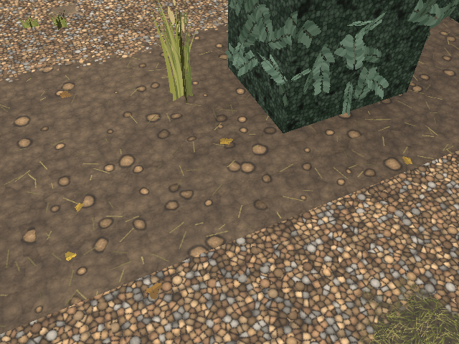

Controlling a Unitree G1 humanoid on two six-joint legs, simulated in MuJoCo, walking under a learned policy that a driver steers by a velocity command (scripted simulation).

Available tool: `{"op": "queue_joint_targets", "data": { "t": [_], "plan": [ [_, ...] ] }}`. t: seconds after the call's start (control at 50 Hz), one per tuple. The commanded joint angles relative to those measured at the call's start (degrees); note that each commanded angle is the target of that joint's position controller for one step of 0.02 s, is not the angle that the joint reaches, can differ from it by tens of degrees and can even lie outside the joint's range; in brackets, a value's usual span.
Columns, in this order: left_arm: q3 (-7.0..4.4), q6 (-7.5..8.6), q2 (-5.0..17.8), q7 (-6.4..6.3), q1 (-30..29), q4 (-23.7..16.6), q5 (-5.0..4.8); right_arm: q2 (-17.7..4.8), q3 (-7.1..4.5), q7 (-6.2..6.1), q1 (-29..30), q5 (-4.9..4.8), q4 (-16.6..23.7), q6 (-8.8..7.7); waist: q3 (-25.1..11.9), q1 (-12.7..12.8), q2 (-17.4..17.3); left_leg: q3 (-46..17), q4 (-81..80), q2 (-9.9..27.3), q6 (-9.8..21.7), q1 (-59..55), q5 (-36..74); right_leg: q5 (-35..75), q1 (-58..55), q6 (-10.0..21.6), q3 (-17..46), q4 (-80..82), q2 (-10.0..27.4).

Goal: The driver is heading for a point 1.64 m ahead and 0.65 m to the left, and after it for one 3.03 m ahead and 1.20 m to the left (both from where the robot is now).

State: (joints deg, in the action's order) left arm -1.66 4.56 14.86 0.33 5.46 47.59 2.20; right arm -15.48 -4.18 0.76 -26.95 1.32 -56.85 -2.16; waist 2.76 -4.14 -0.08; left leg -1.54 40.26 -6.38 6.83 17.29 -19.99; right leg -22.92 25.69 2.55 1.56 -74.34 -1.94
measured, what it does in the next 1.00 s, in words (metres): goes down, turning left: right foot 0.17 m lower, then left foot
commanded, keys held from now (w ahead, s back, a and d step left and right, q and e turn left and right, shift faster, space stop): w+q+shift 0.76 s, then w+shift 0.24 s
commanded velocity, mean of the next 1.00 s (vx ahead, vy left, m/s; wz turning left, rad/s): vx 1.00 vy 0.00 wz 0.81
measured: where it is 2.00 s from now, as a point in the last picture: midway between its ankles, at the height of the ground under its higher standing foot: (24, 142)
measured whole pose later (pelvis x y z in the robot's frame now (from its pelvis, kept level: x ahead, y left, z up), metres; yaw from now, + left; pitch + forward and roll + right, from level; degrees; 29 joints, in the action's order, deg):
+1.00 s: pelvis +0.94 +0.23 -0.17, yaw +48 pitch +2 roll +1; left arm 0.6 3.4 15.1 1.3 2.8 35.2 1.5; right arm -18.7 -3.4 0.7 -24.3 0.2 -48.2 -5.1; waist 1.6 -4.5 -0.5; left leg -10.6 17.3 -7.8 7.8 -9.2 -25.2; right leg -1.5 35.2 1.4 0.6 -32.4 4.2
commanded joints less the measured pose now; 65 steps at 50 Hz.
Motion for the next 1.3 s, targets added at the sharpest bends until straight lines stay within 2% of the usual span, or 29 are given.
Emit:
{"op": "queue_joint_targets", "data": {
  "t": [0.02,0.08,0.14,0.22,0.26,0.3,0.32,0.34,0.36,0.4,0.42,0.44,0.5,0.52,0.58,0.62,0.64,0.66,0.68,0.74,0.82,0.88,0.96,1.02,1.04,1.06,1.1,1.12,1.3],
  "plan": [
    [-0.43,-1.92,5.3,0.23,-4.9,-7.3,0.68,-10.2,-1.77,-0.43,4.6,-1.07,5.2,-3.05,7.3,5.6,-1.2,-23.3,-27.3,11.1,12.7,12.5,0.7,4.6,-0.6,-3.1,0.3,22.5,4.2],
    [-0.43,-1.26,4.9,1.68,-1.5,-4.3,1.12,-11.2,-2.94,0.53,1.5,-0.78,5.8,-3.02,0.4,3.8,0.6,-18.9,-23.8,10.9,10.8,6.2,17.2,23.9,-6.3,-1.9,-2.9,20.1,3.4],
    [-0.53,0.97,4.8,1.69,-20.0,-12.3,1.59,-7.1,-2.32,-0.56,-9.3,0.33,2.4,-4.09,5.3,-5.4,1.0,-23.6,-18.3,8.5,8.8,-11.1,4.0,31.6,17.5,-1.6,0.2,36.0,4.2],
    [0.14,1.6,1.1,2.59,-9.9,-9.5,0.23,-7.3,-2.12,-0.81,-3.0,-0.12,3.5,-3.02,-0.8,-1.8,-2.0,-18.2,-7.3,4.8,4.0,4.4,2.1,46.7,-15.6,-1.6,-3.0,43.3,0.2],
    [-0.43,2.89,2.3,1.82,-2.0,-7.9,1.74,-8.2,-2.09,-1.72,-0.8,-0.69,4.1,-2.34,-1.2,2.6,1.2,-16.0,7.6,1.7,2.3,4.7,4.7,50.0,-24.5,-2.9,-3.4,52.3,0.7],
    [-2.37,2.7,6.1,0.03,16.6,-3.3,1.25,-11.0,-2.95,-2.7,7.3,-1.0,6.2,-0.91,-7.4,14.6,-0.1,-12.1,35.2,-0.6,1.7,6.2,10.6,59.9,-39.0,-1.8,3.2,66.1,9.4],
    [-3.61,1.89,9.7,-0.59,22.5,0.0,1.7,-8.0,-2.59,-2.72,9.7,-1.6,7.7,0.2,-5.5,15.6,1.0,-8.5,53.0,-3.6,1.1,15.8,-14.3,61.9,-46.8,0.0,6.5,65.7,15.1],
    [-3.61,1.27,10.7,-0.05,26.7,1.1,2.06,-4.2,-1.17,-2.44,11.9,-2.13,10.8,0.14,-6.7,15.0,-0.3,-7.5,61.7,-2.3,2.2,24.3,-20.9,69.1,-51.4,-3.7,3.5,52.0,16.1],
    [-2.81,2.21,9.4,0.65,24.3,0.7,3.73,0.3,0.22,-3.27,-1.3,-5.45,12.2,-0.07,-15.8,5.8,14.1,-4.9,63.4,3.5,1.3,43.0,-23.0,94.7,-73.1,-1.9,9.2,29.6,27.4],
    [-3.16,2.73,5.8,0.24,27.0,1.6,2.49,-1.7,0.34,-4.17,10.4,-1.04,11.6,-0.35,-17.1,12.9,12.9,-2.0,63.9,7.6,2.2,54.5,-10.4,53.3,-66.2,3.8,12.8,38.7,27.0],
    [-3.8,3.49,8.2,-0.69,22.1,1.3,2.01,-1.6,1.04,-2.84,14.1,0.8,16.4,-0.39,-16.1,8.8,17.1,-3.1,57.2,12.4,0.9,52.4,-4.9,25.2,-51.6,8.3,25.8,48.9,32.5],
    [-2.1,4.23,3.3,-1.27,18.6,3.2,0.96,-3.2,0.78,-0.71,21.4,1.29,17.8,0.37,-5.1,5.7,4.1,-5.2,49.6,15.4,-0.9,48.9,-0.8,29.3,-37.0,7.2,21.1,55.6,29.9],
    [-0.93,5.19,1.3,-1.51,10.0,3.1,-1.09,-1.0,2.36,3.41,25.4,1.62,21.9,0.88,4.6,-0.3,2.5,-1.6,23.6,15.6,-1.9,26.5,11.9,41.9,-9.9,1.0,-0.5,62.9,19.6],
    [-1.03,4.59,1.9,-1.4,7.1,3.4,-1.19,0.4,2.74,4.05,23.4,0.72,20.3,1.24,1.4,-1.1,4.4,3.1,21.5,12.0,-0.9,17.4,17.0,43.6,-7.7,-0.4,-7.9,64.5,13.5],
    [-1.91,4.43,7.2,-0.72,12.2,3.5,-2.53,-2.4,2.82,3.12,19.2,0.82,19.1,1.36,-0.7,-3.8,4.3,12.7,12.0,3.7,2.3,0.9,14.3,78.4,-9.9,-3.0,-13.5,51.9,13.6],
    [-2.47,2.72,11.3,-1.72,9.3,1.1,-1.7,-9.0,0.08,2.2,0.9,1.55,13.6,1.3,-11.3,-13.6,4.2,9.1,7.3,0.8,7.1,-23.6,15.1,78.4,-5.0,-3.6,-12.4,22.7,15.5],
    [-2.73,1.46,11.1,-1.17,8.3,0.8,-0.88,-11.9,-1.77,1.36,-4.4,-0.15,11.1,1.31,-14.2,-15.6,-2.2,2.1,0.8,3.9,11.3,-36.5,18.4,30.2,5.3,-3.9,-13.7,-3.8,7.4],
    [-1.39,1.02,6.4,-0.8,11.7,-3.0,0.87,-17.2,-2.73,0.41,1.0,-1.69,13.1,2.29,-14.9,-7.6,-12.1,-16.1,2.1,13.8,15.4,-38.0,29.4,-8.2,16.3,-4.2,-12.5,-27.0,1.8],
    [-1.16,1.98,7.8,-0.7,11.9,-9.5,-0.15,-19.5,-2.79,-0.25,-0.8,0.1,15.6,2.78,-25.4,-6.1,-11.1,-37.8,-9.6,21.4,23.4,-49.2,20.5,-8.3,28.0,-4.7,0.3,-29.1,1.8],
    [-0.34,1.51,8.5,-0.39,7.5,-10.0,1.29,-12.7,-1.68,-2.07,6.9,0.41,15.0,1.49,-1.4,2.0,4.1,-36.4,-23.2,17.9,16.8,-20.4,8.6,-3.3,27.4,-4.9,2.4,-11.5,7.1],
    [0.48,-2.18,6.5,-0.13,6.7,-12.4,1.76,-10.6,-0.41,-1.42,13.3,-0.38,15.9,-2.34,4.2,8.9,2.2,-19.0,-28.2,8.8,13.8,6.0,20.9,-0.1,10.5,-7.0,-0.7,12.0,9.8],
    [1.62,-1.12,2.9,1.34,1.7,-14.1,0.01,-10.0,-0.82,-0.51,11.9,-1.92,14.7,-4.04,1.5,6.5,0.9,-11.6,-31.0,4.4,9.7,9.6,26.2,25.9,-5.6,-4.7,-3.0,31.7,8.1],
    [0.2,-1.13,6.1,1.03,-1.4,-14.5,-0.89,-13.0,-1.75,0.01,5.4,-1.8,12.2,-4.31,-1.3,2.9,-0.9,-13.0,-26.6,9.4,6.1,-12.5,48.7,26.3,-5.3,-0.7,-4.9,41.7,3.5],
    [-3.0,-1.19,11.2,-1.1,24.0,-7.7,-1.37,-14.6,-2.04,-0.6,10.6,1.01,12.7,-3.01,-13.4,17.6,-1.8,-10.4,6.8,8.8,2.3,-11.3,58.1,13.2,-28.2,0.7,-5.2,41.1,1.9],
    [-4.39,-1.22,16.2,-2.16,33.1,-5.7,0.35,-8.1,-0.34,-0.64,10.5,0.75,14.5,-3.4,-18.4,20.1,7.8,-6.5,32.5,3.2,0.9,2.2,34.0,-6.2,-40.0,2.3,8.2,41.8,11.9],
    [-4.8,-0.91,18.9,-0.96,27.8,-5.2,1.57,-1.7,1.47,0.2,1.0,-2.09,17.1,-4.21,-22.4,9.4,28.3,-8.7,44.1,-5.4,-0.5,18.0,-4.7,-15.2,-45.0,7.2,46.5,58.6,22.9],
    [-3.47,-0.79,9.1,0.35,15.0,-7.8,0.32,-7.0,1.52,-0.25,8.5,-0.25,16.1,-3.33,-8.6,7.7,4.8,-6.7,43.5,3.9,0.2,23.8,3.9,-18.4,-31.2,9.9,37.0,60.3,21.3],
    [-2.93,-0.58,7.3,0.49,15.0,-6.6,0.6,-6.9,1.67,0.28,12.4,0.39,17.1,-3.04,-5.1,7.2,-0.4,-6.0,39.5,5.7,0.1,22.7,4.5,-11.8,-25.1,8.9,30.3,60.6,18.8],
    [-1.38,2.73,5.8,1.05,21.7,0.5,-2.37,-3.1,4.89,2.99,30.5,0.92,25.5,-1.98,4.3,5.7,1.2,4.2,5.8,10.1,-3.3,21.0,21.5,24.6,-14.2,6.6,2.7,73.2,7.9]
  ]
}}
